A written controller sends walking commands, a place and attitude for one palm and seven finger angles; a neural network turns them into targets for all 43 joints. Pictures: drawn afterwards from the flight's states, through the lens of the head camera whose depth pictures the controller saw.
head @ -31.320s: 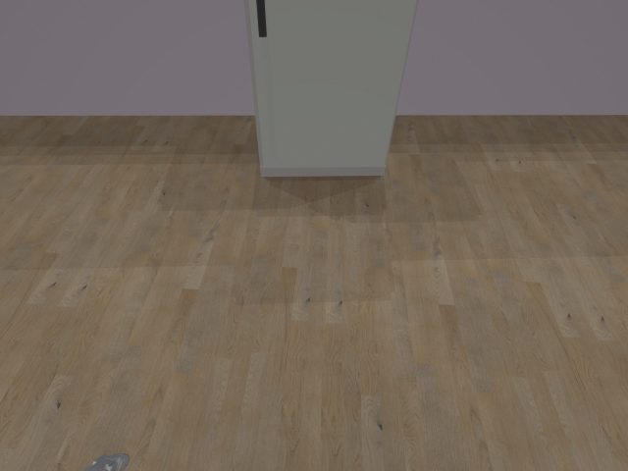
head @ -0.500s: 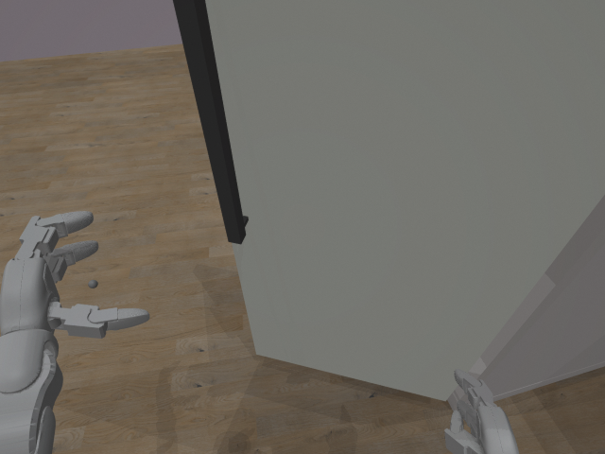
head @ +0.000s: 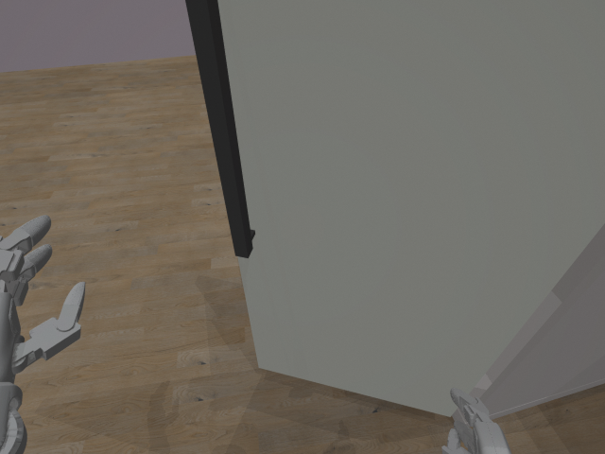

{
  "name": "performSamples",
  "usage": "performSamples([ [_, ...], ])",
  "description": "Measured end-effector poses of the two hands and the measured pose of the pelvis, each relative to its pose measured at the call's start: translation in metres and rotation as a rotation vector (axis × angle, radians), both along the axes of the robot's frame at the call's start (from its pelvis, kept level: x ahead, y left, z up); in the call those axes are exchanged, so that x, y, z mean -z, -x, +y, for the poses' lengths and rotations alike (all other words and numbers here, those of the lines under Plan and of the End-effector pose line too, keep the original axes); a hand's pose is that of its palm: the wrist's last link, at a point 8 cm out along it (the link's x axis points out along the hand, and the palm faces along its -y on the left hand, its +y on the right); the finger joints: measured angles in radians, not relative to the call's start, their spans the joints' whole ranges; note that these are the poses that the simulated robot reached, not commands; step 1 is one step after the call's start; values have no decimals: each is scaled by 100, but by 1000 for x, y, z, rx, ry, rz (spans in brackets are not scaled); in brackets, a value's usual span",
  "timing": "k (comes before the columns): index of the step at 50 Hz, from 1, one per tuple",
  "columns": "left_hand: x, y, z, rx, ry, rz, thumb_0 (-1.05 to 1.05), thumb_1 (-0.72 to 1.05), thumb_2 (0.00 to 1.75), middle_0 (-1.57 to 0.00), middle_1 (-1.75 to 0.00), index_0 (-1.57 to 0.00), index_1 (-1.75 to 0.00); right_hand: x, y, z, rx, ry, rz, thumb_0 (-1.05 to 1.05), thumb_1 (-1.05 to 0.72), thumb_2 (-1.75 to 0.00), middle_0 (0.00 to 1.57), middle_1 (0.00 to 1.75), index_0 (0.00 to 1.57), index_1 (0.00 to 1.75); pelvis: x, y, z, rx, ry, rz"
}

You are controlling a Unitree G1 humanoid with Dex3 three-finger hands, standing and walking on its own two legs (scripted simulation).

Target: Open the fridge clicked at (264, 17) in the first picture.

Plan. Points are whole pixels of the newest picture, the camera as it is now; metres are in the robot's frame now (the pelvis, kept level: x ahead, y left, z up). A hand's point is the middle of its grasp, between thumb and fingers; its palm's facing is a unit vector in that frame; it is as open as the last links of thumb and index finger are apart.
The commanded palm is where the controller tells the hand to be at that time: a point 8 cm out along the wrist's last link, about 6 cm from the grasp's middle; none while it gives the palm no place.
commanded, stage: draw the hand back to the body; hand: left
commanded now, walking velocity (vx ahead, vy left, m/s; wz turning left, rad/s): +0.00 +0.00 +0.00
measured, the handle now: (231, 139) +0.50 +0.18 +0.19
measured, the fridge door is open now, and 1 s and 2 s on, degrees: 61 61 61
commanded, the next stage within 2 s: step back with the hand held close in 0.38 s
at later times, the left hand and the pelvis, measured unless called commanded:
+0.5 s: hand (60, 322) +0.18 +0.27 +0.16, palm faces +0.49 -0.78 -0.38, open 7.4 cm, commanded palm +0.13 +0.30 +0.17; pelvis +0.00 +0.00 +0.00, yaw +0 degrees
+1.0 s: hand (8, 363) +0.14 +0.29 +0.16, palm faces +0.46 -0.76 -0.46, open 7.4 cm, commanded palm +0.08 +0.32 +0.17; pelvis -0.06 +0.02 -0.01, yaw +0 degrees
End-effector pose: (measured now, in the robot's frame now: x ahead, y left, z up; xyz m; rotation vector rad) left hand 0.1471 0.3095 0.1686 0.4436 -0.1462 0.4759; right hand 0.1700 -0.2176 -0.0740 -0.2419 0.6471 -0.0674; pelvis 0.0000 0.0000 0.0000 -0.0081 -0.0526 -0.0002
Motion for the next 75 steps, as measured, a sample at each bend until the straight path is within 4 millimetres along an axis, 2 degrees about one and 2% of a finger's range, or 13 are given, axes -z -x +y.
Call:
performSamples([
  [5, -7, 10, 2, -17, -22, -12, 1, 74, 82, -21, -39, -22, -39, -2, -7, 3, -16, 0, -14, 1, -90, -89, 20, 30, 20, 30, 0, 0, 1, -6, 1, -2],
  [12, -2, 12, 4, -43, -3, -5, 1, 85, 87, -21, -32, -21, -33, -1, -8, 7, -27, -4, -11, 1, -90, -89, 20, 30, 20, 30, 0, 4, 0, -9, -1, -1],
  [18, 0, 10, -1, -30, 8, -9, 1, 88, 89, -21, -31, -21, -31, -1, -3, 6, -25, -1, -7, 1, -90, -89, 20, 30, 20, 30, -1, 4, -2, -8, 0, -6],
  [29, -11, 6, -8, 3, -36, -48, 1, 89, 89, -21, -30, -21, -30, 2, 5, -4, -9, 0, 15, 1, -90, -89, 20, 30, 20, 30, 0, 8, -5, -12, 8, 8],
  [34, -1, 0, -11, 62, -52, -20, 1, 89, 89, -20, -30, -21, -30, 2, 14, -12, 37, 26, 51, 1, -90, -89, 20, 30, 20, 30, 2, 16, 0, -10, 13, 48],
  [38, 6, 3, -9, 111, -71, 23, 1, 89, 89, -21, -30, -21, -30, -2, 26, -16, 86, 49, 67, 1, -90, -89, 20, 30, 20, 30, 4, 24, 6, -2, 9, 60],
  [42, 0, 15, -1, 130, -117, 9, 1, 88, 89, -21, -30, -22, -30, -5, 39, -13, 109, 68, 70, 1, -90, -89, 20, 30, 20, 30, 6, 34, 12, 2, 7, 59],
  [48, -12, 43, 13, 97, -165, -81, 1, 88, 89, -21, -30, -22, -30, -5, 59, -2, 87, 69, 43, 1, -90, -89, 20, 30, 20, 30, 12, 55, 17, 1, 8, 46],
  [56, 2, 83, 13, 31, -143, -129, 1, 89, 89, -21, -30, -21, -30, 9, 90, 8, 40, 37, 24, 1, -90, -89, 20, 30, 20, 30, 23, 86, 14, -20, 16, 21],
  [60, 5, 99, 6, 30, -133, -156, 1, 89, 89, -21, -30, -21, -30, 15, 109, 5, 23, 43, 44, 1, -90, -89, 20, 30, 20, 30, 25, 100, 9, -33, 15, 16],
  [70, -14, 132, -5, 76, -226, -237, 1, 88, 89, -21, -30, -21, -30, 18, 152, -12, 29, 70, 63, 1, -90, -89, 20, 30, 21, 30, 29, 135, 0, -67, 10, 17],
  [75, -12, 165, -5, 38, -286, -225, 1, 88, 89, -21, -30, -22, -30, 28, 164, -20, 13, 64, 53, 1, -90, -89, 20, 30, 20, 30, 39, 153, -8, -117, 4, -5],
])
